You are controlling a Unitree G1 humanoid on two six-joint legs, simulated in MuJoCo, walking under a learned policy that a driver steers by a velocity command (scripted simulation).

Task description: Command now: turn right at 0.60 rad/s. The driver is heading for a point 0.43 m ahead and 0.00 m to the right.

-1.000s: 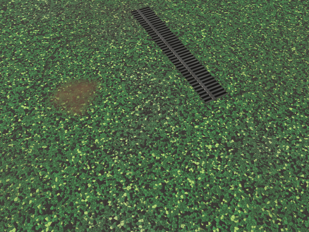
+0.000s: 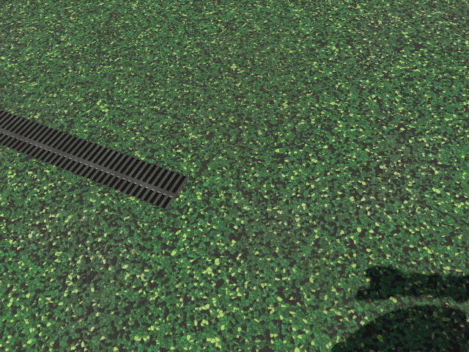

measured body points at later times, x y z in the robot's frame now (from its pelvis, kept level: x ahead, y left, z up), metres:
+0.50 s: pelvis +0.01 +0.02 -0.01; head +0.03 +0.02 +0.44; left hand +0.20 +0.25 -0.11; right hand +0.08 -0.27 -0.11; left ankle +0.03 +0.14 -0.74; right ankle -0.05 -0.11 -0.74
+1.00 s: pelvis +0.18 +0.03 -0.02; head +0.21 +0.04 +0.43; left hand +0.25 +0.31 -0.14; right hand +0.31 -0.26 -0.10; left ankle +0.26 +0.11 -0.74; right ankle +0.00 -0.10 -0.67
